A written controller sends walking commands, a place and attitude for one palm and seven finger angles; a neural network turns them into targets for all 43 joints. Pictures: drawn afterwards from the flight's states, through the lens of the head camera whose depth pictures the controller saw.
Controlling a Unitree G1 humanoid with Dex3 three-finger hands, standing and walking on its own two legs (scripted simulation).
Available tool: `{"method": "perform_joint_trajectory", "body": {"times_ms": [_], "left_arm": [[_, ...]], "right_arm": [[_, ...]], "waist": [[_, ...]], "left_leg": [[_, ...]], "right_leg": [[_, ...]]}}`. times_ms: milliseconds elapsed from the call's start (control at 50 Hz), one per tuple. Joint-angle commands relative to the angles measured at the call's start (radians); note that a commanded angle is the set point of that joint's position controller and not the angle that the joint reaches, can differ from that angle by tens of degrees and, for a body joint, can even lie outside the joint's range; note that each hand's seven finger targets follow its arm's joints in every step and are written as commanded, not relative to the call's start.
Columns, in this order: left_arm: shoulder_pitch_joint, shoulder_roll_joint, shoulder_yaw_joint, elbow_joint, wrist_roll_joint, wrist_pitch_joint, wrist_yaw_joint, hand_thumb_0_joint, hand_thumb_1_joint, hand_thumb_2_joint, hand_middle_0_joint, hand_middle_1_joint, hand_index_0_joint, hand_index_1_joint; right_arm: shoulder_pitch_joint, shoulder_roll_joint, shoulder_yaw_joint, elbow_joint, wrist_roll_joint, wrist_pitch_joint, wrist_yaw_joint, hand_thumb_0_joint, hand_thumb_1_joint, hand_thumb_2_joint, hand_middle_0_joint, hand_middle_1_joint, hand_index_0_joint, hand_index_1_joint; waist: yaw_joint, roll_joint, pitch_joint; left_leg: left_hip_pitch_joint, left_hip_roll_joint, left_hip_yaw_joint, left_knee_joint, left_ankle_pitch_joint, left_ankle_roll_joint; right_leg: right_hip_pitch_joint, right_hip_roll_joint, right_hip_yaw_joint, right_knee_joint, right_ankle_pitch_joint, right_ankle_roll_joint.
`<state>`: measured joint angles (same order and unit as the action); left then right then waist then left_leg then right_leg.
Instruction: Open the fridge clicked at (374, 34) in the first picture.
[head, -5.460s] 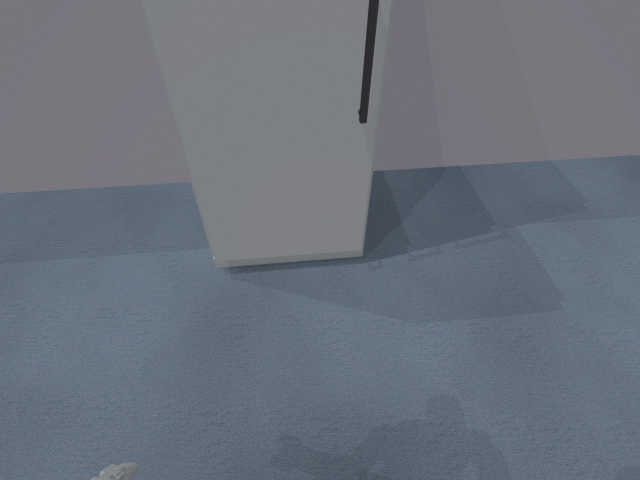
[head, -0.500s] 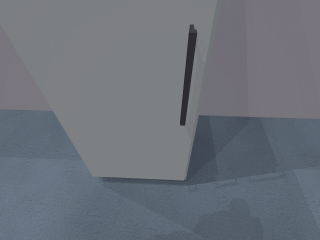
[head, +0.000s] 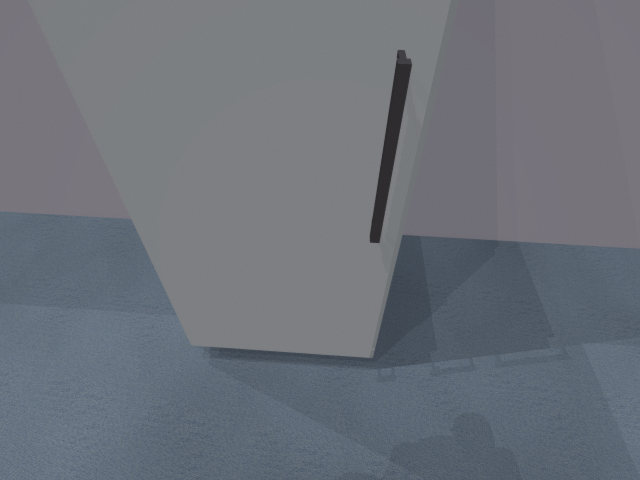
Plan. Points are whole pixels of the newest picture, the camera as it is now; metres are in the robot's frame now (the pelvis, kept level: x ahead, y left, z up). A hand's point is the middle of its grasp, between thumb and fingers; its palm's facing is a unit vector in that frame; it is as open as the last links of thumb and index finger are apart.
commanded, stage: come to a stop and stand still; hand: right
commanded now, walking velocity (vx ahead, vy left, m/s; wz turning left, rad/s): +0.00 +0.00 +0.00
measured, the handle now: (385, 161) +0.60 -0.06 +0.09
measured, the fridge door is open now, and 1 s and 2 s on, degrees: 0 0 0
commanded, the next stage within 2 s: look again from close up in 0.14 s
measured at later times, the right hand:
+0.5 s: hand out of the picture +0.01 -0.18 -0.18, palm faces +0.06 +0.98 -0.21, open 7.4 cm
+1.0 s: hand out of the picture -0.01 -0.23 -0.18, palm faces +0.02 +0.97 -0.25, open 7.4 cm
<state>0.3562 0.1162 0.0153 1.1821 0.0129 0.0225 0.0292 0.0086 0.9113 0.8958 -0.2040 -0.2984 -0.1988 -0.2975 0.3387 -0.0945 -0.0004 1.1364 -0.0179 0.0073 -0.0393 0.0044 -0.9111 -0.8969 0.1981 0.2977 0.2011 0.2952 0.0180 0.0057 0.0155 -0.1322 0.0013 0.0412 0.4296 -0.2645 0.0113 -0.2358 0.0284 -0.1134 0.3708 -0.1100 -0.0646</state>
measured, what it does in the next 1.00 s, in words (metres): stands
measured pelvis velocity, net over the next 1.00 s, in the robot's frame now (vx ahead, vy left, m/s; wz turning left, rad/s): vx -0.02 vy -0.02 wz -0.02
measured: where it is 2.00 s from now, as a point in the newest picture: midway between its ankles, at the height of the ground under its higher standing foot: outside the picture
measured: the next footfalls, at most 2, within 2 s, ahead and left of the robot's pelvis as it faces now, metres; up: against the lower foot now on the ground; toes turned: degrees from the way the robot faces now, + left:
right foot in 1.68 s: +0.01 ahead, -0.10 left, +0.00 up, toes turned -3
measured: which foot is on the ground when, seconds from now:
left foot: down 0.00-1.00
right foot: down 0.00-1.00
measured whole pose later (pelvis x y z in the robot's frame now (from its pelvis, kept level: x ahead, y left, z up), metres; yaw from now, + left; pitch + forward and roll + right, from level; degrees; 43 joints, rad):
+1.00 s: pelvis -0.02 -0.02 +0.00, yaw -1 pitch -3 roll +2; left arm 0.25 0.24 0.01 1.04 0.02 0.02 0.00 0.01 0.91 0.90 -0.21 -0.30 -0.20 -0.30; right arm 0.34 -0.25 0.00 1.00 -0.03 0.01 -0.03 0.00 -0.91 -0.90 0.20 0.30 0.20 0.30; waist 0.00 0.01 0.00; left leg -0.14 0.01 0.06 0.44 -0.24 -0.01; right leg -0.27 0.04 -0.10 0.41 -0.10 -0.09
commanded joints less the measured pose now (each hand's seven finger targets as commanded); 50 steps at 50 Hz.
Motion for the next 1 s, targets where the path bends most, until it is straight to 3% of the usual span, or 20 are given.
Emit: {"method": "perform_joint_trajectory", "body": {"times_ms": [0,200,220,240,260,280,300,320,340,400,440,540,620,740,980], "left_arm": [[0.041,0.079,0.016,-0.033,-0.001,-0.021,0.006,0.0,0.9,0.9,-0.2,-0.3,-0.2,-0.3],[0.033,0.078,0.013,-0.039,-0.001,-0.022,0.006,0.0,0.9,0.9,-0.2,-0.3,-0.2,-0.3],[-0.026,0.219,0.015,-0.182,0.013,-0.032,-0.017,0.0,0.9,0.9,-0.2,-0.3,-0.2,-0.3],[-0.043,0.191,0.031,-0.199,0.016,-0.054,-0.006,0.0,0.9,0.9,-0.2,-0.3,-0.2,-0.3],[-0.03,0.164,0.037,-0.182,0.017,-0.06,0.001,0.0,0.9,0.9,-0.2,-0.3,-0.2,-0.3],[-0.002,0.153,0.028,-0.183,0.012,-0.058,0.001,0.0,0.9,0.9,-0.2,-0.3,-0.2,-0.3],[0.008,0.141,0.031,-0.19,0.011,-0.052,0.001,0.0,0.9,0.9,-0.2,-0.3,-0.2,-0.3],[0.016,0.136,0.028,-0.201,0.013,-0.049,-0.002,0.0,0.9,0.9,-0.2,-0.3,-0.2,-0.3],[0.009,0.137,0.03,-0.206,0.011,-0.043,-0.003,0.0,0.9,0.9,-0.2,-0.3,-0.2,-0.3],[-0.012,0.167,0.033,-0.22,0.005,-0.044,-0.004,0.0,0.9,0.9,-0.2,-0.3,-0.2,-0.3],[-0.025,0.183,0.031,-0.229,0.004,-0.049,-0.004,0.0,0.9,0.9,-0.2,-0.3,-0.2,-0.3],[-0.078,0.229,0.032,-0.246,0.006,-0.049,-0.007,0.0,0.9,0.9,-0.2,-0.3,-0.2,-0.3],[-0.106,0.251,0.03,-0.253,0.007,-0.05,-0.012,0.0,0.9,0.9,-0.2,-0.3,-0.2,-0.3],[-0.138,0.28,0.03,-0.25,0.006,-0.046,-0.019,0.0,0.9,0.9,-0.2,-0.3,-0.2,-0.3],[-0.118,0.27,0.029,-0.196,0.001,-0.027,-0.023,0.0,0.9,0.9,-0.2,-0.3,-0.2,-0.3]], "right_arm": [[0.094,-0.079,-0.015,-0.006,0.005,-0.009,-0.009,0.0,-0.9,-0.9,0.2,0.3,0.2,0.3],[0.122,-0.067,-0.012,0.004,0.004,-0.014,-0.01,0.0,-0.9,-0.9,0.2,0.3,0.2,0.3],[0.079,-0.251,0.004,-0.097,-0.027,-0.04,-0.009,0.0,-0.9,-0.9,0.2,0.3,0.2,0.3],[0.067,-0.184,-0.028,-0.095,-0.015,-0.046,-0.013,0.0,-0.9,-0.9,0.2,0.3,0.2,0.3],[0.069,-0.167,-0.03,-0.09,-0.016,-0.052,-0.015,0.0,-0.9,-0.9,0.2,0.3,0.2,0.3],[0.064,-0.173,-0.021,-0.107,-0.007,-0.052,-0.013,0.0,-0.9,-0.9,0.2,0.3,0.2,0.3],[0.061,-0.166,-0.025,-0.117,-0.005,-0.048,-0.012,0.0,-0.9,-0.9,0.2,0.3,0.2,0.3],[0.058,-0.167,-0.023,-0.136,-0.006,-0.045,-0.014,0.0,-0.9,-0.9,0.2,0.3,0.2,0.3],[0.042,-0.173,-0.027,-0.145,-0.005,-0.042,-0.016,0.0,-0.9,-0.9,0.2,0.3,0.2,0.3],[0.04,-0.196,-0.033,-0.174,-0.006,-0.039,-0.016,0.0,-0.9,-0.9,0.2,0.3,0.2,0.3],[0.059,-0.205,-0.032,-0.183,-0.007,-0.038,-0.016,0.0,-0.9,-0.9,0.2,0.3,0.2,0.3],[0.037,-0.238,-0.034,-0.211,-0.006,-0.031,-0.012,0.0,-0.9,-0.9,0.2,0.3,0.2,0.3],[0.008,-0.262,-0.033,-0.228,-0.006,-0.032,-0.007,0.0,-0.9,-0.9,0.2,0.3,0.2,0.3],[-0.018,-0.285,-0.033,-0.233,-0.007,-0.025,0.0,0.0,-0.9,-0.9,0.2,0.3,0.2,0.3],[0.072,-0.25,-0.02,-0.159,-0.012,-0.008,0.001,0.0,-0.9,-0.9,0.2,0.3,0.2,0.3]], "waist": [[-0.008,-0.006,0.1],[-0.007,-0.009,0.119],[0.018,0.049,0.217],[0.001,0.02,0.033],[0.013,0.004,-0.037],[0.016,0.022,-0.059],[0.019,0.025,-0.054],[0.023,0.049,-0.045],[0.023,0.066,0.01],[0.008,-0.006,0.076],[-0.007,-0.034,0.075],[-0.021,-0.035,0.083],[-0.021,-0.017,0.038],[-0.02,-0.03,0.036],[-0.027,-0.04,0.049]], "left_leg": [[-0.17,0.089,-0.1,-0.123,-0.113,0.019],[-0.213,0.089,-0.116,-0.134,-0.134,0.02],[-0.193,0.075,-0.058,-0.108,-0.051,0.028],[-0.183,0.123,-0.112,-0.066,-0.113,0.048],[-0.163,0.135,-0.129,-0.074,-0.046,0.064],[-0.151,0.145,-0.129,-0.085,-0.027,0.07],[-0.179,0.15,-0.144,-0.095,-0.068,0.078],[-0.172,0.149,-0.144,-0.095,-0.031,0.08],[-0.199,0.151,-0.143,-0.099,-0.057,0.085],[-0.204,0.117,-0.123,-0.06,-0.018,0.082],[-0.158,0.093,-0.097,-0.024,0.082,0.068],[-0.121,0.085,-0.092,-0.029,0.056,0.055],[-0.097,0.091,-0.093,-0.043,0.059,0.05],[-0.082,0.09,-0.084,-0.059,0.013,0.04],[-0.074,0.074,-0.05,-0.057,-0.05,0.021]], "right_leg": [[0.025,-0.144,0.197,-0.13,-0.264,0.034],[0.031,-0.145,0.194,-0.114,-0.247,0.033],[-0.059,-0.095,0.16,-0.018,-0.16,0.059],[-0.012,-0.111,0.182,0.046,-0.171,0.051],[0.027,-0.11,0.178,0.081,-0.095,0.043],[0.041,-0.103,0.168,0.112,-0.075,0.037],[0.04,-0.095,0.159,0.134,-0.094,0.036],[0.018,-0.089,0.149,0.147,-0.083,0.029],[-0.007,-0.089,0.142,0.15,-0.092,0.026],[-0.028,-0.111,0.161,0.097,-0.064,0.013],[-0.035,-0.13,0.179,0.082,0.018,0.001],[-0.067,-0.141,0.195,0.033,-0.048,-0.002],[-0.034,-0.143,0.199,0.016,-0.054,0.0],[-0.046,-0.153,0.228,-0.057,-0.18,0.007],[-0.068,-0.167,0.27,-0.189,-0.381,0.025]]}}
